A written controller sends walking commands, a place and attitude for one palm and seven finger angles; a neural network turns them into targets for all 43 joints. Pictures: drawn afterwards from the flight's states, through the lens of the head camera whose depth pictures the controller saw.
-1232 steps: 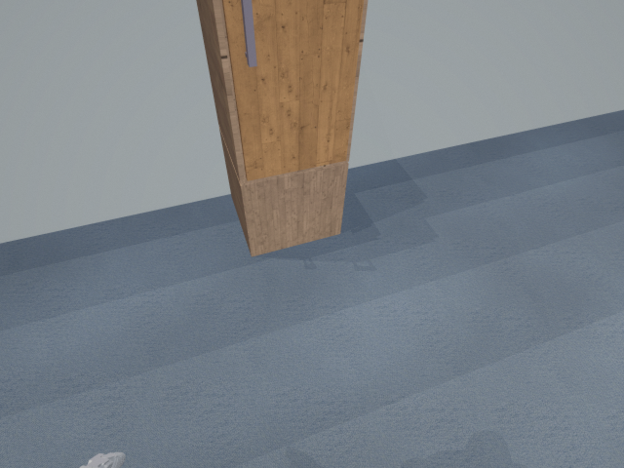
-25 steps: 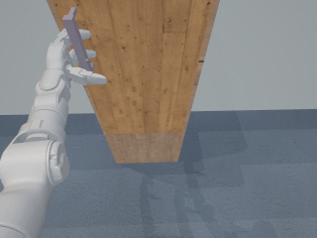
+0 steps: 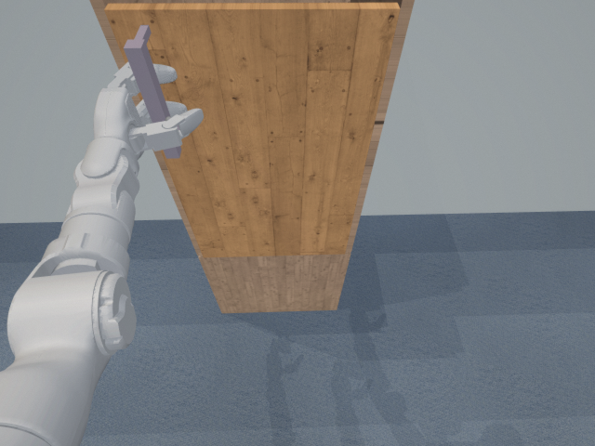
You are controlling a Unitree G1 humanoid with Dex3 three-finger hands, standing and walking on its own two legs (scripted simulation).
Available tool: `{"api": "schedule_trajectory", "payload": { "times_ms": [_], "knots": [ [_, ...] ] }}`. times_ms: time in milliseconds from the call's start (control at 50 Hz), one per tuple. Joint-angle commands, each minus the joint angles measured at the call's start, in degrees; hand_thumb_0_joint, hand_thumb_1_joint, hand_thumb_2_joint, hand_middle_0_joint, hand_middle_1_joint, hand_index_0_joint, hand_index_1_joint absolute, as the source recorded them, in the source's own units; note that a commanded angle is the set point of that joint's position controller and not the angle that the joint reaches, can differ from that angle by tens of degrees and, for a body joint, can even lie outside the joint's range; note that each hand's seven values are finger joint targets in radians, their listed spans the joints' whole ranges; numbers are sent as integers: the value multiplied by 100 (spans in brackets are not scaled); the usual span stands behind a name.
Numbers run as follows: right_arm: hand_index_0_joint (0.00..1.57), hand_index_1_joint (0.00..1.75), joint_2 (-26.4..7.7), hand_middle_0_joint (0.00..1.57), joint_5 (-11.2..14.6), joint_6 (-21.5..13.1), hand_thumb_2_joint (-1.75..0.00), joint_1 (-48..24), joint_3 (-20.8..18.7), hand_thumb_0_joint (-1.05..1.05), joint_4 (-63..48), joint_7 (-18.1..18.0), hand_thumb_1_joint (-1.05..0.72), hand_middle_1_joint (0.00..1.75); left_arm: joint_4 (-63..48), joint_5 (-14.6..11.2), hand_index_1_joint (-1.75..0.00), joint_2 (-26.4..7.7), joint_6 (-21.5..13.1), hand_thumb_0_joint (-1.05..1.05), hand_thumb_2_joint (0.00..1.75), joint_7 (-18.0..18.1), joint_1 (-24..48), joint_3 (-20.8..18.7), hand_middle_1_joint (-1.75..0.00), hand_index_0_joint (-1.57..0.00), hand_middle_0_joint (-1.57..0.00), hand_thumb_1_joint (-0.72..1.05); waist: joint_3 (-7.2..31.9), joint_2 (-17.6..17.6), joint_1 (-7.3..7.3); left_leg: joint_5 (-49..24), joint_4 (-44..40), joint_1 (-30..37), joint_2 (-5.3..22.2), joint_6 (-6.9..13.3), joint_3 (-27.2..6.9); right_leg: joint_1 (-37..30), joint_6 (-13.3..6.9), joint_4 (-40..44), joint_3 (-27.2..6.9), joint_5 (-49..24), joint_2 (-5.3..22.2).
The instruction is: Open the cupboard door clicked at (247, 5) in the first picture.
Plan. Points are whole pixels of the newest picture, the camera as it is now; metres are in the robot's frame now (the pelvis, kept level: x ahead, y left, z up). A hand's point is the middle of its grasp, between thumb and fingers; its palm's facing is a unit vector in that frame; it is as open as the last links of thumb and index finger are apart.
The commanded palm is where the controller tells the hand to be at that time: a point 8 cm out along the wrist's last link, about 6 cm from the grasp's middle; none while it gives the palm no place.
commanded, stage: close the thumb around the handle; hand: left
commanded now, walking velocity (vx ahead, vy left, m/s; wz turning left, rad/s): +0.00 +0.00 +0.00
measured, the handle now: (159, 97) +0.56 +0.15 +0.16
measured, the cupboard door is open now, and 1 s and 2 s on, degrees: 0 30 44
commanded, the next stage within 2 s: pull the door open along its arc in 0.26 s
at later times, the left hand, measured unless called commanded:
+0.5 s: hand (169, 123) +0.50 +0.13 +0.16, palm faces -0.03 -1.00 +0.00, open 5.7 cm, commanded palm +0.46 +0.19 +0.16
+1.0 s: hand (207, 211) +0.35 +0.07 +0.17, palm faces +0.09 -0.99 +0.14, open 6.4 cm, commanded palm +0.29 +0.14 +0.16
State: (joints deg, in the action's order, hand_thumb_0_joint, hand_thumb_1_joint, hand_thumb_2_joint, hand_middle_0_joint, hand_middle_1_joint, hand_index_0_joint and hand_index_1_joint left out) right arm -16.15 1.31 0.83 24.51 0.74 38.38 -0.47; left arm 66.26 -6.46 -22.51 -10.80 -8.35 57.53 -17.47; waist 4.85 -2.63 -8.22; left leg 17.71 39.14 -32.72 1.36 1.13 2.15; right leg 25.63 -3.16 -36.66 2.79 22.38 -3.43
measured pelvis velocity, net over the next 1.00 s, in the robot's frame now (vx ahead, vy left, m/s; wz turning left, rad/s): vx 0.00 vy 0.00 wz -0.02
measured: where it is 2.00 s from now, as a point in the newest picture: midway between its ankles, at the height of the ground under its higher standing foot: outside the picture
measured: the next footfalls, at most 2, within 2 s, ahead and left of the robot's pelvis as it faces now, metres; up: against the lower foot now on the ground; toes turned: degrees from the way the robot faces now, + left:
none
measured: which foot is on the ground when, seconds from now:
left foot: down 0.00-1.00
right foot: down 0.00-1.00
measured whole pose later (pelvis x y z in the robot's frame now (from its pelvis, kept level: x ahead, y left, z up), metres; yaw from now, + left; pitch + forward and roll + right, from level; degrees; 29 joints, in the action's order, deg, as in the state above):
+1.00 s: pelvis +0.00 +0.00 +0.01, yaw -1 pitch +2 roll +0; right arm -13.3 1.6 0.8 11.7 0.3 32.5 1.7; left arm 4.9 -9.3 1.8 5.2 12.2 12.6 0.0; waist 5.5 -3.0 -0.4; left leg 16.7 33.6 -18.9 0.6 1.0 3.9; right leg 13.1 -2.9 -32.8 0.8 21.7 -2.8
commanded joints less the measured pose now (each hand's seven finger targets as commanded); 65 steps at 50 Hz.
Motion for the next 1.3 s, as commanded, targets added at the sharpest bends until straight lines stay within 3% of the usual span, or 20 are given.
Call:
{"api": "schedule_trajectory", "payload": {
  "times_ms": [0, 40, 100, 140, 240, 260, 340, 360, 400, 580, 720, 780, 800, 820, 840, 920, 980, 1040, 1180, 1280],
  "knots": [
    [20, 30, -918, 20, 31, -163, -90, 574, -293, 0, -410, -81, -90, 30, -1264, -39, -134, -1566, -362, 0, 85, 11, 3061, -243, -134, -39, -39, 79, 2030, 176, -48, -1985, -57, 1749, -218, 263, -293, -212, 305, 419, -333, -3183, 64],
    [20, 30, -880, 20, 30, -182, -90, 566, -306, 0, -423, -82, -90, 30, -1386, -49, -135, -1256, -427, 0, 90, -1, 3162, -4, -135, -40, -40, 90, 2115, 52, -85, -2076, -30, 1952, -222, 259, -316, -134, 278, 407, -299, -3096, 53],
    [20, 30, -897, 20, 42, -218, -90, 527, -303, 0, -401, -83, -90, 30, -1369, -76, -135, -1215, -477, 0, 90, -60, 3104, 29, -135, -40, -40, 90, 2202, -110, -66, -2053, -26, 2128, -190, 216, -366, 43, 251, 416, -277, -2883, 28],
    [20, 30, -920, 20, 30, -224, -90, 569, -300, 0, -356, -104, -90, 30, -1251, -123, -135, -1300, -476, 0, 90, -54, 3198, -36, -135, -40, -40, 90, 2081, 149, -131, -1928, -43, 1981, -189, 244, -371, -11, 267, 445, -272, -2792, 33],
    [20, 30, -934, 20, 20, -250, -90, 593, -284, 0, -335, -120, -90, 30, -1092, -64, -135, -1531, -439, 0, 90, 10, 3377, -189, -135, -40, -40, 90, 2063, 175, -138, -1789, -64, 1800, -206, 255, -373, -52, 280, 435, -294, -2724, 59],
    [20, 30, -941, 20, 34, -252, -90, 565, -280, 0, -358, -118, -90, 30, -988, -9, -135, -1667, -433, 0, 90, 31, 3193, -296, -135, -40, -40, 90, 2098, 73, -51, -1759, -64, 1766, -200, 239, -368, -23, 278, 424, -320, -2686, 59],
    [20, 30, -922, 20, 13, -261, -90, 602, -286, 0, -364, -109, -90, 30, -1110, -7, -135, -1440, -509, 0, 90, 59, 3344, -109, -135, -40, -40, 90, 2214, -60, -123, -1905, -22, 1975, -185, 226, -406, 73, 250, 397, -277, -2628, 43],
    [20, 30, -897, 20, 19, -271, -90, 564, -284, 0, -377, -87, -90, 30, -1123, -1, -135, -1189, -519, 0, 90, 49, 3298, 68, -135, -40, -40, 90, 2202, -140, -114, -1918, -32, 2061, -169, 198, -421, 211, 247, 382, -246, -2581, 21],
    [20, 30, -929, 20, -1, -289, -90, 565, -312, 0, -402, -76, -90, 30, -1230, -27, -135, -1293, -548, 0, 90, 65, 3086, -86, -135, -40, -40, 90, 2363, -155, -27, -1993, -25, 2186, -148, 183, -428, 202, 234, 366, -229, -2541, 4],
    [20, 30, -865, 20, 82, -261, -90, 240, -331, 0, -730, -41, -90, 30, -2153, -255, -135, -964, -381, 0, 90, -31, 1522, -48, -135, -40, -40, 90, 2357, 116, 375, -2313, -158, 2191, -167, 204, -288, -428, 215, 377, -190, -3107, -11],
    [20, 30, -719, 20, 192, -310, -90, -393, -326, 0, -1169, 19, -90, 30, -3971, -533, -135, -385, 96, 0, 90, -9, -558, 169, -135, -40, -40, 90, 2083, 416, 785, -2554, -369, 2240, -176, 236, -129, -1077, 245, 461, -161, -3678, 53],
    [20, 30, -597, 20, 243, -353, -90, -793, -295, 0, -1360, 54, -90, 30, -5032, -628, -135, 62, 356, 0, 90, 68, -1624, 395, -135, -40, -40, 90, 1898, 372, 946, -2689, -456, 2334, -185, 235, -45, -1288, 296, 501, -161, -4003, 119],
    [20, 30, -376, 20, 238, -430, -90, -1068, -266, 0, -1399, 83, -90, 30, -5714, -988, -135, 356, 478, 0, 90, 854, -1551, -255, -135, -40, -40, 90, 1866, 502, 1329, -2686, -489, 2193, -184, 157, -41, -1402, 268, 593, -67, -3775, 89],
    [20, 30, -341, 20, 185, -479, -90, -1233, -244, 0, -1386, 134, -90, 30, -6047, -841, -135, 903, 638, 0, 90, 1212, -2007, 301, -135, -40, -40, 90, 1696, 309, 1217, -2623, -556, 2290, -178, 114, -3, -1391, 280, 594, -70, -3747, 109],
    [20, 30, -327, 20, 179, -482, -90, -1300, -232, 0, -1382, 162, -90, 30, -6280, -785, -135, 1074, 726, 0, 90, 1462, -2406, 469, -135, -40, -40, 90, 1428, 602, 1179, -2619, -593, 2256, -125, 102, -69, -1346, 264, 627, 10, -3539, 106],
    [20, 30, -242, 20, 56, -316, -90, -1797, -199, 0, -1488, 241, -90, 30, -7665, -300, -135, 1724, 1278, 0, 90, 2324, -3105, 1214, -135, -40, -40, 90, 1354, 485, 1144, -2541, -679, 2507, -87, 59, -49, -1378, 254, 620, -21, -3378, 182],
    [20, 30, -146, 20, -43, -106, -90, -2060, -170, 0, -1546, 237, -90, 30, -8310, -4, -135, 1976, 1712, 0, 90, 2900, -3601, 1508, -135, -40, -40, 90, 1271, 720, 1131, -2274, -724, 2582, -84, 41, -85, -1549, 259, 776, -64, -3278, 257],
    [20, 30, -40, 20, -121, 169, -90, -2323, -126, 0, -1549, 220, -90, 30, -8675, 304, -135, 2164, 2083, 0, 90, 3301, -4245, 1819, -135, -40, -40, 90, 1039, 890, 1118, -2129, -729, 2568, -106, 32, -102, -1753, 286, 992, -167, -3506, 386],
    [20, 30, 191, 20, -173, 666, -90, -2829, 21, 0, -1648, 348, -90, 30, -9383, 673, -135, 2722, 2642, 0, 90, 3733, -5486, 2519, -135, -40, -40, 90, 625, 617, 1211, -2004, -744, 2472, -193, -12, -172, -1849, 251, 1145, -313, -3710, 516],
    [20, 30, 209, 20, -193, 691, -90, -3080, 73, 0, -1473, 349, -90, 30, -9192, 641, -135, 3091, 2735, 0, 90, 3956, -4724, 2881, -135, -40, -40, 90, 314, 779, 1039, -1582, -619, 2420, -242, -8, -273, -1555, 340, 1405, -501, -3274, 630]
  ]
}}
